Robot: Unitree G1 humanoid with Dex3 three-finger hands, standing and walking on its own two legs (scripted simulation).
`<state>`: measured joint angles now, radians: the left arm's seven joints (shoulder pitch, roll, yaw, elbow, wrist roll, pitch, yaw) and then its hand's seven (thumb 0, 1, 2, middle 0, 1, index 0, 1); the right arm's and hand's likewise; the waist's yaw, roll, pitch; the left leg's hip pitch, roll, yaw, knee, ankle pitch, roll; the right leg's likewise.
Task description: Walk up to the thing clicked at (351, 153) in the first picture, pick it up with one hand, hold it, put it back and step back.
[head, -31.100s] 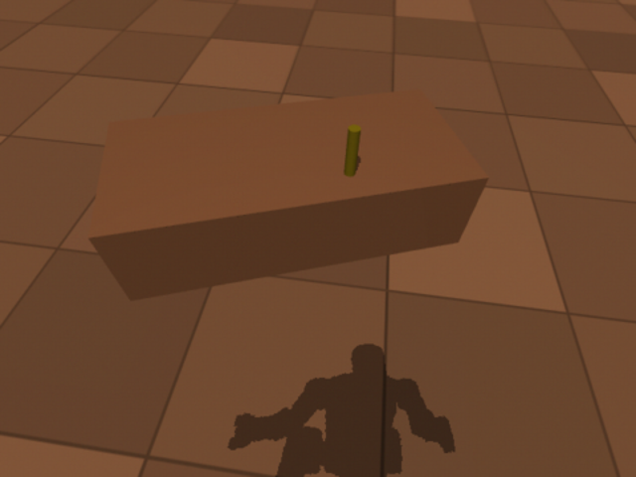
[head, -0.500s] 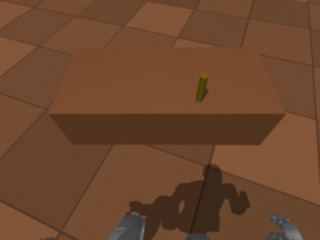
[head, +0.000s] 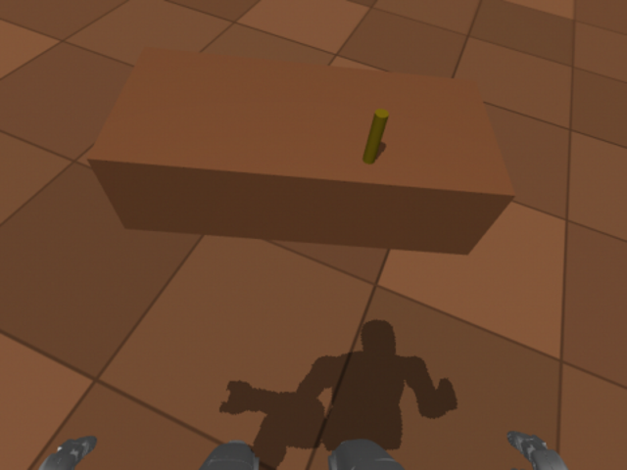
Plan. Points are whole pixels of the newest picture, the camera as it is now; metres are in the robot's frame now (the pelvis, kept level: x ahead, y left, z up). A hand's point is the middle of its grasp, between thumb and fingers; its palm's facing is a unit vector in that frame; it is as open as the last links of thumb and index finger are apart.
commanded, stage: step back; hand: right
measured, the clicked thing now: (374, 138) +1.02 -0.20 -0.31
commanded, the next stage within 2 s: stand in 1.30 s
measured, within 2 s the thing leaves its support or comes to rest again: neither
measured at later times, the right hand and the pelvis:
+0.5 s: hand out of the picture -0.06 -0.29 -0.16, palm faces -0.12 +0.93 -0.34, open 7.4 cm; pelvis -0.12 -0.03 -0.01, yaw +3 degrees
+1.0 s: hand out of the picture +0.03 -0.29 -0.16, palm faces -0.14 +0.92 -0.37, open 7.3 cm; pelvis -0.07 -0.03 +0.00, yaw +6 degrees
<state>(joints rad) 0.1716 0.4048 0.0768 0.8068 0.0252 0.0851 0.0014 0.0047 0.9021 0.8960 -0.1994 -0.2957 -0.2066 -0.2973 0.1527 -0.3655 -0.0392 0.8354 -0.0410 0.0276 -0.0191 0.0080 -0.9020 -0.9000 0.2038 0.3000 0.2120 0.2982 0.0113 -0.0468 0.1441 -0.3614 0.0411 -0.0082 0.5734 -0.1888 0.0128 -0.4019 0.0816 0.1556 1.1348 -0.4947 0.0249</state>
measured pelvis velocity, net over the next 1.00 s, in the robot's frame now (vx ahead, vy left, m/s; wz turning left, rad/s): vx -0.07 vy -0.03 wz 0.10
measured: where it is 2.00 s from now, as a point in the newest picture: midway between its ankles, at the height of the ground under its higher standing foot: outside the picture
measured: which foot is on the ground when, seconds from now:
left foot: down 0.00-0.14, up 0.16-0.42, down 0.44-0.74, up 0.76-0.98, down 1.00-1.00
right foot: up 0.00-0.08, down 0.10-1.00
